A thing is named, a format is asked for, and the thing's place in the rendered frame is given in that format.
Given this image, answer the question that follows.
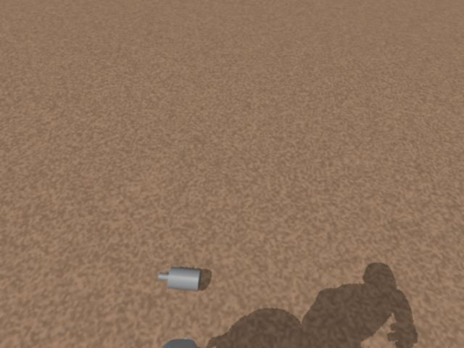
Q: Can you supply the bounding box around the bottle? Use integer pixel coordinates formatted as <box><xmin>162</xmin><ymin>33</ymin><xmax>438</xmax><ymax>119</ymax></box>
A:
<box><xmin>158</xmin><ymin>267</ymin><xmax>201</xmax><ymax>291</ymax></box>

